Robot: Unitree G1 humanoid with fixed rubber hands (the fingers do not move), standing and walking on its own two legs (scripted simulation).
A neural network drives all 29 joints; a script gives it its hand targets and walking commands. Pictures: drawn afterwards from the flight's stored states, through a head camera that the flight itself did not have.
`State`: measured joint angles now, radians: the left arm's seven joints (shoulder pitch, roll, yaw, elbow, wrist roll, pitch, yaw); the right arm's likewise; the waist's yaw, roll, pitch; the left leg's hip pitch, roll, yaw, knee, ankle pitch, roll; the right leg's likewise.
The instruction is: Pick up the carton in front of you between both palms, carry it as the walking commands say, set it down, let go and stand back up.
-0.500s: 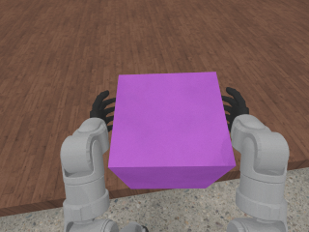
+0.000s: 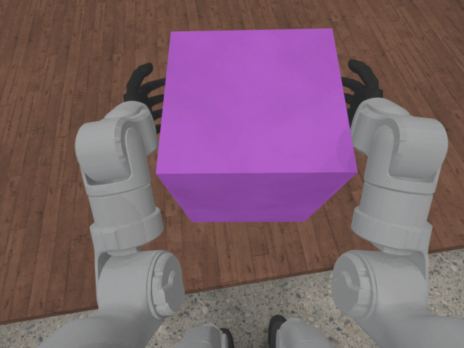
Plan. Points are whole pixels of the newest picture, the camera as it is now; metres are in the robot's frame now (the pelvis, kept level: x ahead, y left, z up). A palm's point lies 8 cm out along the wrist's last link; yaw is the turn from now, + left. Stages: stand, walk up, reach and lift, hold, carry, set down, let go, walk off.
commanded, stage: carry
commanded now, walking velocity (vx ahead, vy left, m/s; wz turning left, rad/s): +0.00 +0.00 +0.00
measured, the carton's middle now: (249, 143) +0.41 +0.01 +0.06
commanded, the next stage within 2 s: none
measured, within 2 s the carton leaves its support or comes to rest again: neither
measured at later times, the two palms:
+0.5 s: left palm (144, 77) +0.50 +0.17 +0.13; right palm (343, 71) +0.49 -0.13 +0.13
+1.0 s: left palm (152, 78) +0.48 +0.15 +0.13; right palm (356, 71) +0.49 -0.15 +0.13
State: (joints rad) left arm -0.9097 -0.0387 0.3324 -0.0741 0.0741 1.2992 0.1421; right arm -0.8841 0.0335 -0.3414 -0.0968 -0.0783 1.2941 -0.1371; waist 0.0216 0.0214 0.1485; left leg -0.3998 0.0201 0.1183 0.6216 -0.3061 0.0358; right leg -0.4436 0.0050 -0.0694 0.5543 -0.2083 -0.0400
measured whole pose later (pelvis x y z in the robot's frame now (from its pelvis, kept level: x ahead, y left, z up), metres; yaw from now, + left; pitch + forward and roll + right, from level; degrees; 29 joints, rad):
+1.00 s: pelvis +0.13 +0.00 +0.00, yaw +0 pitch +2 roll +0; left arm -0.69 0.00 0.20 0.23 0.06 1.23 0.13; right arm -0.70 -0.01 -0.21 0.24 -0.06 1.22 -0.12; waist 0.00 0.00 -0.07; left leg -0.26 -0.01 0.08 0.54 -0.32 0.05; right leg -0.26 0.01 -0.07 0.53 -0.31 -0.04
